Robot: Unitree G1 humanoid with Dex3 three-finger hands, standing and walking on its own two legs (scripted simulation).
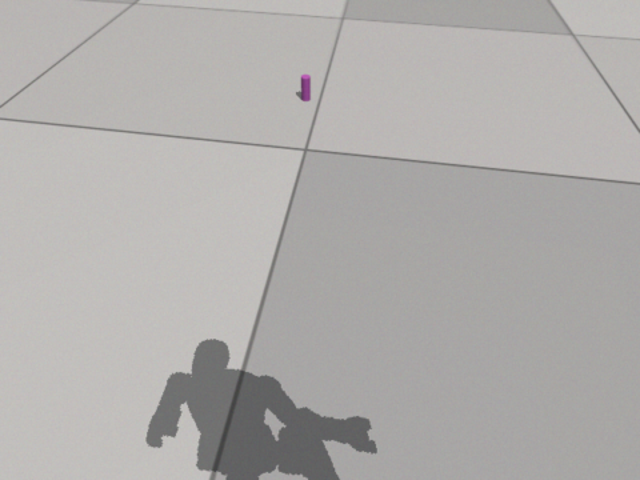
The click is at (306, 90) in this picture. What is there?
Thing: slim round
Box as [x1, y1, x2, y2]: [301, 75, 309, 100]
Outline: 302,75 302,99 308,100 309,76
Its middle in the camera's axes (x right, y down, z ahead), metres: -0.08 -0.92 +2.36
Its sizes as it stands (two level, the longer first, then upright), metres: 0.055 0.055 0.144
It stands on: the floor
